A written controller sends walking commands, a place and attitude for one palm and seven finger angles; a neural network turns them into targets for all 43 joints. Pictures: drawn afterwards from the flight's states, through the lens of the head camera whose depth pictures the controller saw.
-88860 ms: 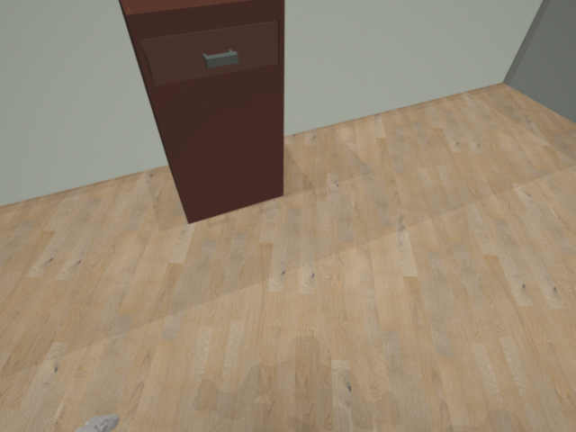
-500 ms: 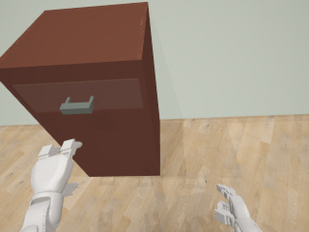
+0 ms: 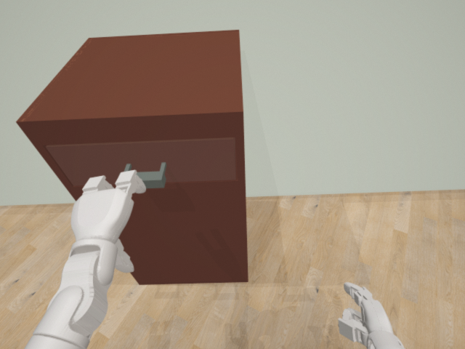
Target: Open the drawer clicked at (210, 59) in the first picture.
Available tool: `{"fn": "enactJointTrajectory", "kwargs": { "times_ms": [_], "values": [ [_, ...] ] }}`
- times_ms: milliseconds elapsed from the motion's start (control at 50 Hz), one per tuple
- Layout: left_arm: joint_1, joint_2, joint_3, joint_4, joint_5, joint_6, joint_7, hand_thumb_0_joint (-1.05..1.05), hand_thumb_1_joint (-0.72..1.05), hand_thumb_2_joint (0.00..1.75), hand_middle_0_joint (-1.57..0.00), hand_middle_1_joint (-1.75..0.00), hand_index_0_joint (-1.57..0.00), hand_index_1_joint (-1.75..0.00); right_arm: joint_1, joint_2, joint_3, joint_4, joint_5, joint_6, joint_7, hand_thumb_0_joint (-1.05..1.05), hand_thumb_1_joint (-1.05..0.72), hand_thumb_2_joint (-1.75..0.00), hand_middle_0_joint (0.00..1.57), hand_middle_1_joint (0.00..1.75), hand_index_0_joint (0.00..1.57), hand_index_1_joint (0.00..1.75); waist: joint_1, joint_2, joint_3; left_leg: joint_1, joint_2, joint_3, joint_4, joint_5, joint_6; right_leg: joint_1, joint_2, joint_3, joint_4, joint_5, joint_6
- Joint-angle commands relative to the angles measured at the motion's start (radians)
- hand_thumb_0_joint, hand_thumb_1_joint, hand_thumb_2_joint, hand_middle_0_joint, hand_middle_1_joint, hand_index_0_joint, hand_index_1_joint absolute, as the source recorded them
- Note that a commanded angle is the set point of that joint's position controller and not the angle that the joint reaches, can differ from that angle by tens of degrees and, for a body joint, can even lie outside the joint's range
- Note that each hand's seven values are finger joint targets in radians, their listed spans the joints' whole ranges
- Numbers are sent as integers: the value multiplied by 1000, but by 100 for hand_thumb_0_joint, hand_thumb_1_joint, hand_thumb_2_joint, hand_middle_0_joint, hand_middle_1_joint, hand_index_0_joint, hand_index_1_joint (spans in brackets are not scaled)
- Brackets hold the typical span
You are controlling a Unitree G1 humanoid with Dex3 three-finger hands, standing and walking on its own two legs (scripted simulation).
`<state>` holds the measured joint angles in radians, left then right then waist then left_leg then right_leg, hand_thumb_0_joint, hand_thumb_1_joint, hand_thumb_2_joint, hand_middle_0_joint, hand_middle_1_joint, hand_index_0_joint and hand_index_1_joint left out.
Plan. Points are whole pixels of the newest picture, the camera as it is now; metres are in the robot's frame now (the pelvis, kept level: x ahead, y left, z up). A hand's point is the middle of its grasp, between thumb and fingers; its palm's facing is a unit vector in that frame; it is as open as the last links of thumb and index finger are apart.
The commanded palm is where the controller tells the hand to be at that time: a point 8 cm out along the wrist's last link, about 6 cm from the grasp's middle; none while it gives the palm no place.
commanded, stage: raise the hand with hooked fingers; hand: left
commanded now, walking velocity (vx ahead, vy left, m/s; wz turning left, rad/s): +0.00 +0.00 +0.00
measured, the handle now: (144, 173) +0.48 +0.28 -0.01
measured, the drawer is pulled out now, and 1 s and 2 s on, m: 0.00 0.00 0.00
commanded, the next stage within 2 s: move the hooked fingers above the handle in 0.58 s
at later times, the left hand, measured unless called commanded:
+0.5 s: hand (96, 224) +0.27 +0.26 +0.10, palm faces +0.07 -0.10 -0.99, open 13.8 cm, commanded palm +0.25 +0.27 +0.16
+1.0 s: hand (104, 210) +0.30 +0.26 +0.09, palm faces +0.03 -0.04 -1.00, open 13.8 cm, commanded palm +0.29 +0.26 +0.15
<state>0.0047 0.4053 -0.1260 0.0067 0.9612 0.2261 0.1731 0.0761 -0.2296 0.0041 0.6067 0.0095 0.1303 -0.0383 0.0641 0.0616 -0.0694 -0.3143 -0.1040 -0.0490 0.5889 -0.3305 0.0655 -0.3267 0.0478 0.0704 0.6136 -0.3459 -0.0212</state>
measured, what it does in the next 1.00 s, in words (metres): stands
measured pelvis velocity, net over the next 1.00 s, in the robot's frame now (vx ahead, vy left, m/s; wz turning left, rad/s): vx -0.02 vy -0.02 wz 0.03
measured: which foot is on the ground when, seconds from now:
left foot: down 0.00-1.00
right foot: down 0.00-1.00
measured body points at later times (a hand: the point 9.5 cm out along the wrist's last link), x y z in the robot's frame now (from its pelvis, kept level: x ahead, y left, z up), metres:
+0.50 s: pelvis -0.02 +0.02 +0.01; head -0.01 +0.00 +0.46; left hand +0.26 +0.26 +0.15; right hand +0.15 -0.20 -0.11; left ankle -0.02 +0.08 -0.73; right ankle -0.02 -0.11 -0.73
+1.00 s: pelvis -0.02 -0.02 +0.01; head -0.01 -0.05 +0.46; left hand +0.30 +0.26 +0.15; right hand +0.17 -0.25 -0.10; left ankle -0.02 +0.08 -0.73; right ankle -0.02 -0.11 -0.73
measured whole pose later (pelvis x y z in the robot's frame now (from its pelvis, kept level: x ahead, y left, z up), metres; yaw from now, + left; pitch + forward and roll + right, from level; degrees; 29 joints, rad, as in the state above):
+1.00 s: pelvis -0.02 -0.02 +0.01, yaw +2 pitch +3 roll +0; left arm -0.26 0.52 -0.03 0.31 0.94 0.04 0.08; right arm 0.14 -0.25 0.01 0.64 0.03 0.10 -0.07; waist 0.07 0.06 -0.02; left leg -0.30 -0.08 -0.09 0.51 -0.25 0.03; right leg -0.30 0.07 0.03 0.52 -0.26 -0.05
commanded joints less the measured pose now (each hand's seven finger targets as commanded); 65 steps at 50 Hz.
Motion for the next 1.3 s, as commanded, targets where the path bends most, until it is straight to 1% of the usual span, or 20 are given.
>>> {"fn": "enactJointTrajectory", "kwargs": {
  "times_ms": [0, 40, 160, 260, 320, 420, 440, 500, 640, 720, 760, 780, 820, 920, 960, 1040, 1100, 1180, 1240, 1280],
  "values": [
    [-320, 235, 159, -188, 33, -19, 2, 0, -50, 30, -30, -120, -30, -120, -109, -99, -19, -143, 0, -31, -9, 0, -90, -90, 20, 30, 20, 30, 15, 19, -193, 154, 86, -31, -98, 495, -58, 102, -21, -61, -79, 298, -34],
    [-367, 234, 152, -163, 23, -12, -19, 0, -50, 30, -30, -120, -30, -120, -102, -100, -17, -139, 6, -25, -3, 0, -90, -90, 20, 30, 20, 30, 11, 40, -182, 173, 94, -41, -114, 510, -73, 95, -18, -71, -93, 276, -37],
    [-505, 231, 106, -115, 1, -6, -108, 0, -50, 30, -30, -120, -30, -120, -80, -113, -16, -138, 9, -17, 4, 0, -90, -90, 20, 30, 20, 30, -9, 5, -185, 208, 108, -69, -148, 502, -87, 94, -16, -85, -126, 235, -35],
    [-373, 212, 109, -114, -20, -72, -165, 0, -50, 30, -30, -120, -30, -120, -53, -117, -21, -150, 3, -27, 20, 0, -90, -90, 20, 30, 20, 30, 8, -37, -198, 213, 109, -72, -155, 505, -82, 114, -16, -86, -144, 230, -32],
    [-373, 256, 161, -185, -25, -129, -151, 0, -50, 30, -30, -120, -30, -120, -50, -122, -26, -153, -6, -37, 24, 0, -90, -90, 20, 30, 20, 30, 18, -12, -199, 198, 107, -74, -163, 489, -83, 129, -15, -84, -148, 227, -35],
    [-453, 320, 239, -265, -11, -200, -49, 0, -50, 30, -30, -120, -30, -120, -47, -117, -34, -137, -10, -59, 24, 0, -90, -90, 20, 30, 20, 30, 36, 70, -218, 201, 99, -97, -176, 425, -98, 117, -6, -80, -138, 203, -41],
    [-454, 297, 227, -253, -11, -202, -30, 0, -50, 30, -30, -120, -30, -120, -46, -113, -36, -130, -7, -65, 25, 0, -90, -90, 20, 30, 20, 30, 36, 76, -226, 202, 95, -99, -174, 405, -99, 108, -7, -82, -134, 197, -42],
    [-425, 259, 199, -169, -18, -174, -2, 0, -50, 30, -30, -120, -30, -120, -48, -114, -41, -112, 4, -61, 22, 0, -90, -90, 20, 30, 20, 30, 26, 34, -168, 154, 82, -73, -189, 314, -94, 91, -4, -83, -147, 172, -42],
    [-412, 199, 97, -138, -25, -90, -55, 0, -50, 30, -30, -120, -30, -120, -78, -122, -37, -129, 15, -53, 10, 0, -90, -90, 20, 30, 20, 30, 9, -26, -180, 134, 71, -30, -202, 213, -56, 134, -17, -66, -176, 134, -33],
    [-477, 318, 191, -66, -8, -108, -73, 0, -50, 30, -30, -120, -30, -120, -72, -132, -25, -114, 9, -50, -12, 0, -90, -90, 20, 30, 20, 30, 4, -83, -133, 83, 64, -11, -196, 185, -34, 138, -16, -55, -195, 108, -29],
    [-527, 314, 184, -30, -3, -134, -71, 0, -50, 30, -30, -120, -30, -120, -75, -122, -17, -112, 11, -55, -23, 0, -90, -90, 20, 30, 20, 30, 2, -65, -114, 70, 54, -1, -188, 173, -27, 132, -21, -51, -199, 98, -29],
    [-536, 347, 218, -9, -1, -149, -64, 0, -50, 30, -30, -120, -30, -120, -69, -121, -19, -107, 12, -57, -28, 0, -90, -90, 20, 30, 20, 30, 7, -49, -122, 69, 52, 2, -184, 171, -27, 133, -20, -46, -199, 96, -29],
    [-563, 373, 245, 24, -5, -169, -54, 0, -50, 30, -30, -120, -30, -120, -61, -120, -22, -106, 12, -58, -37, 0, -90, -90, 20, 30, 20, 30, 10, -29, -147, 62, 41, 9, -172, 175, -26, 148, -20, -35, -199, 104, -27],
    [-575, 351, 227, 122, -14, -198, -52, 0, -50, 30, -30, -120, -30, -120, -29, -122, -33, -103, 14, -64, -43, 0, -90, -90, 20, 30, 20, 30, -1, -10, -190, 43, 28, 22, -130, 224, -24, 152, -24, -26, -179, 188, -25],
    [-601, 329, 193, 149, -20, -204, -64, 0, -50, 30, -30, -120, -30, -120, -17, -128, -37, -102, 17, -65, -43, 0, -90, -90, 20, 30, 20, 30, -15, -26, -185, 31, 29, 26, -114, 228, -20, 135, -29, -26, -172, 213, -21],
    [-588, 384, 234, 191, -28, -228, -90, 0, -50, 30, -30, -120, -30, -120, 6, -143, -46, -105, 13, -59, -48, 0, -90, -90, 20, 30, 20, 30, -13, -91, -237, -12, 23, 36, -79, 265, -9, 183, -39, -4, -147, 324, -9],
    [-580, 412, 269, 149, -36, -272, -89, 0, -50, 30, -30, -120, -30, -120, 14, -142, -56, -107, 9, -56, -49, 0, -90, -90, 20, 30, 20, 30, -6, -77, -284, -23, 18, 37, -54, 303, -7, 211, -48, 9, -112, 444, -3],
    [-586, 436, 311, 173, -38, -309, -58, 0, -50, 30, -30, -120, -30, -120, 36, -143, -65, -96, 12, -50, -50, 0, -90, -90, 20, 30, 20, 30, -10, -47, -275, -51, 19, 36, -34, 321, -9, 173, -42, 4, -85, 473, -6],
    [-594, 486, 363, 156, -24, -315, -20, 0, -50, 30, -30, -120, -30, -120, 54, -145, -75, -94, 10, -47, -45, 0, -90, -90, 20, 30, 20, 30, 6, -15, -342, -46, 20, 34, -18, 367, -12, 186, -38, 3, -60, 500, -10],
    [-580, 445, 337, 153, -20, -304, -1, 0, -50, 30, -30, -120, -30, -120, 56, -142, -80, -95, 14, -43, -39, 0, -90, -90, 20, 30, 20, 30, -2, -5, -351, -26, 24, 36, -8, 412, -15, 162, -32, -10, -47, 529, -14]
  ]
}}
